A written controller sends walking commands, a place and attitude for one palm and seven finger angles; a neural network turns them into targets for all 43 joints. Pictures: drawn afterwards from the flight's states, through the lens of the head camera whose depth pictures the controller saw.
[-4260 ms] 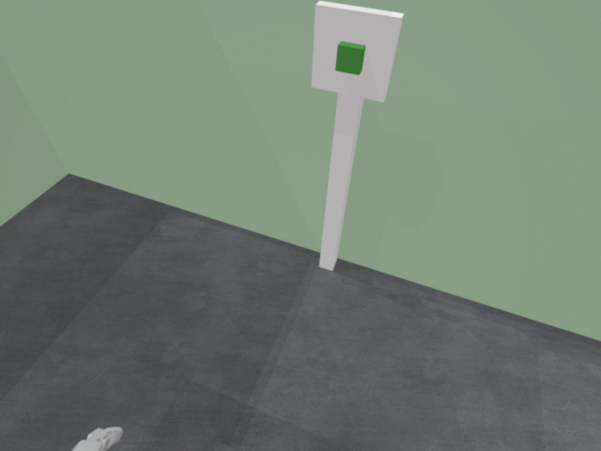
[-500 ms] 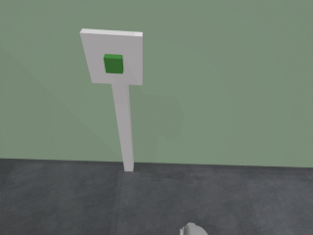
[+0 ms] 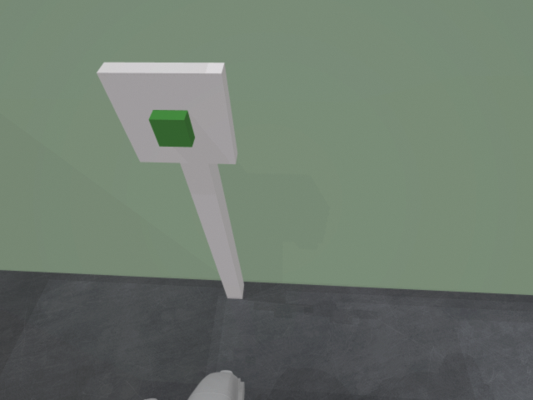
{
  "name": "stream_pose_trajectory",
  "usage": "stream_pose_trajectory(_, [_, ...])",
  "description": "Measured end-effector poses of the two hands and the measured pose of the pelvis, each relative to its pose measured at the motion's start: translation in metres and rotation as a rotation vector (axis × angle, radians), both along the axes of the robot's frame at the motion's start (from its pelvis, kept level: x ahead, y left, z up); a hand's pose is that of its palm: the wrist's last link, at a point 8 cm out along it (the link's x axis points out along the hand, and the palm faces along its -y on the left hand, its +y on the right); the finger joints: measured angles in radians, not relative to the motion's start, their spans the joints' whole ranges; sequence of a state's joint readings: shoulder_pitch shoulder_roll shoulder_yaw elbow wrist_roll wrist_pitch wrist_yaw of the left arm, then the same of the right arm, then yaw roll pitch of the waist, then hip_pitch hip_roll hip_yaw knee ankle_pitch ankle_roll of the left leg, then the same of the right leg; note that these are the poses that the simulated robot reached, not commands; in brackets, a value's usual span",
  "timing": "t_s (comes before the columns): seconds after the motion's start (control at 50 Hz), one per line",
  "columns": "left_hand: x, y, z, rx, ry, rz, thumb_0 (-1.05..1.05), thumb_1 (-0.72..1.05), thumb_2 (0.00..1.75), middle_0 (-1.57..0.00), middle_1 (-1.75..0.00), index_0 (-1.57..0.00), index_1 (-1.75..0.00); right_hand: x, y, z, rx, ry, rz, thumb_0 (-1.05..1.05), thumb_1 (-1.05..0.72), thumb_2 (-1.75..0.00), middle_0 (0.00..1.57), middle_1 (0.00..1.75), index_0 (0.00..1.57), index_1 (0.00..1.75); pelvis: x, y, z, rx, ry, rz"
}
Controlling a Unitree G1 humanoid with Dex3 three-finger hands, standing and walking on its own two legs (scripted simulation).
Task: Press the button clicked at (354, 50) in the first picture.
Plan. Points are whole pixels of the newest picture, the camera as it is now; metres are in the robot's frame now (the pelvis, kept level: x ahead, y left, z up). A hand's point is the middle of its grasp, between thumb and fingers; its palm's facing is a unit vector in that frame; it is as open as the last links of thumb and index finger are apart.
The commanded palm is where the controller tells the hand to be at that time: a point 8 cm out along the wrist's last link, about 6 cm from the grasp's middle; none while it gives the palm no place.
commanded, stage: come to a stop and stand still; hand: left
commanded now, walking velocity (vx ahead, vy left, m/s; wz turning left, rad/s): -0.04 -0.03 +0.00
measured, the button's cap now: (173, 127) +0.51 +0.19 +0.12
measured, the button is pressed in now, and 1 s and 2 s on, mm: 0 0 0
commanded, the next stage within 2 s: none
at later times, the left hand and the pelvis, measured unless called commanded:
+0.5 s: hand out of the picture -0.04 +0.25 -0.17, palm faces +0.02 -0.98 -0.19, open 7.4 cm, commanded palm none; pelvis -0.03 +0.05 +0.01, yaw -2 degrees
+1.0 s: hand out of the picture -0.06 +0.13 -0.14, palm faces +0.08 -0.97 -0.24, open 7.3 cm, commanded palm none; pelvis -0.03 -0.03 +0.01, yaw +0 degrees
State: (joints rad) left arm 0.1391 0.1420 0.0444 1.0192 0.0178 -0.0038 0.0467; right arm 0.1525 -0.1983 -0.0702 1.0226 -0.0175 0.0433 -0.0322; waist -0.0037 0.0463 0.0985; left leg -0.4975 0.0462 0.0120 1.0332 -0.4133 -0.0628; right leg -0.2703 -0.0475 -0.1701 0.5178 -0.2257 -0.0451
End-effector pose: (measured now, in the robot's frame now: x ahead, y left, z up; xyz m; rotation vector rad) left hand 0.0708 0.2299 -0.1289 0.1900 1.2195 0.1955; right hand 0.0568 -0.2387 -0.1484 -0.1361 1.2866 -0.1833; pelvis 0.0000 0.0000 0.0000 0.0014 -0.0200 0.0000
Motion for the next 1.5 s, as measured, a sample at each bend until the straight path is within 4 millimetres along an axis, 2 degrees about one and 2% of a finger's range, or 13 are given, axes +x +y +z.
stream_pose_trajectory(0.1, [-0.021,0.025,-0.008,-0.011,0.026,0.029,0.0,0.92,0.9,-0.2,-0.3,-0.2,-0.3,0.042,0.016,0.013,-0.028,-0.111,0.061,0.0,-0.91,-0.9,0.19,0.3,0.19,0.29,-0.006,0.019,-0.002,-0.005,0.001,0.006])
stream_pose_trajectory(0.2, [-0.043,0.054,-0.031,-0.049,0.053,0.065,0.0,0.91,0.9,-0.2,-0.3,-0.2,-0.3,0.041,0.046,0.02,-0.059,-0.148,0.099,0.0,-0.91,-0.9,0.19,0.3,0.19,0.29,-0.01,0.042,-0.012,-0.019,-0.004,0.012])
stream_pose_trajectory(0.28, [-0.065,0.064,-0.029,-0.071,0.107,0.073,0.0,0.91,0.9,-0.2,-0.3,-0.2,-0.3,0.017,0.067,0.031,-0.065,-0.108,0.094,0.0,-0.91,-0.9,0.2,0.3,0.19,0.3,-0.013,0.051,-0.001,-0.028,-0.005,0.002])
stream_pose_trajectory(0.42, [-0.103,0.072,-0.019,-0.083,0.219,0.054,0.0,0.91,0.9,-0.2,-0.3,-0.2,-0.3,-0.027,0.062,0.042,-0.097,-0.05,0.025,0.0,-0.93,-0.9,0.2,0.3,0.2,0.3,-0.022,0.056,0.011,-0.034,0.022,-0.028])
stream_pose_trajectory(0.52, [-0.115,0.067,-0.014,-0.065,0.261,0.029,0.0,0.91,0.9,-0.2,-0.3,-0.2,-0.3,-0.073,0.052,0.037,-0.087,0.021,-0.038,0.0,-0.91,-0.9,0.2,0.3,0.2,0.3,-0.03,0.047,0.013,-0.029,0.03,-0.041])
stream_pose_trajectory(0.68, [-0.097,0.024,-0.004,-0.023,0.163,-0.029,0.0,0.91,0.9,-0.2,-0.3,-0.2,-0.3,-0.149,0.023,0.009,0.006,0.166,-0.104,0.01,-0.9,-0.9,0.2,0.3,0.2,0.3,-0.048,0.011,0.006,0.009,0.024,-0.035])
stream_pose_trajectory(0.76, [-0.097,-0.009,0.006,-0.01,0.103,-0.015,0.0,0.91,0.9,-0.2,-0.3,-0.2,-0.3,-0.169,0.01,-0.005,0.067,0.227,-0.096,0.01,-0.9,-0.9,0.2,0.3,0.19,0.3,-0.048,-0.007,0.006,0.025,0.007,-0.023])
stream_pose_trajectory(0.86, [-0.11,-0.031,0.02,0.001,0.12,0.009,0.01,0.93,0.9,-0.2,-0.3,-0.2,-0.3,-0.157,-0.001,-0.003,0.107,0.215,-0.074,0.01,-0.91,-0.9,0.2,0.3,0.19,0.3,-0.042,-0.021,0.015,0.054,0.007,-0.036])
stream_pose_trajectory(0.98, [-0.13,-0.049,0.019,-0.02,0.175,0.067,0.0,0.92,0.9,-0.2,-0.3,-0.2,-0.3,-0.126,-0.01,-0.005,0.1,0.207,-0.021,0.01,-0.91,-0.9,0.19,0.3,0.19,0.3,-0.036,-0.026,0.015,0.049,0.011,-0.002])
stream_pose_trajectory(1.18, [-0.159,-0.051,-0.011,-0.111,0.317,0.133,0.0,0.91,0.9,-0.2,-0.3,-0.2,-0.3,-0.022,0.001,-0.001,0.015,0.039,0.063,0.01,-0.91,-0.9,0.19,0.3,0.19,0.3,-0.013,-0.009,0.0,0.007,0.015,0.006])
stream_pose_trajectory(1.24, [-0.155,-0.043,-0.022,-0.126,0.333,0.129,0.0,0.91,0.9,-0.2,-0.3,-0.2,-0.3,0.002,0.012,0.006,-0.006,-0.023,0.081,0.01,-0.91,-0.9,0.19,0.3,0.19,0.3,-0.008,-0.004,-0.003,0.022,0.007,-0.002])
stream_pose_trajectory(1.32, [-0.136,-0.033,-0.024,-0.129,0.309,0.106,0.0,0.91,0.9,-0.2,-0.3,-0.2,-0.3,0.017,0.025,0.012,-0.008,-0.062,0.079,0.0,-0.91,-0.9,0.19,0.3,0.19,0.3,-0.002,0.003,-0.001,0.017,0.003,-0.012])
stream_pose_trajectory(1.5, [-0.086,-0.002,-0.015,-0.075,0.186,0.027,0.0,0.91,0.9,-0.2,-0.3,-0.2,-0.3,-0.004,0.036,0.011,0.003,-0.05,0.024,-0.01,-0.93,-0.9,0.2,0.3,0.2,0.3,-0.006,0.017,0.004,0.01,0.003,-0.02])
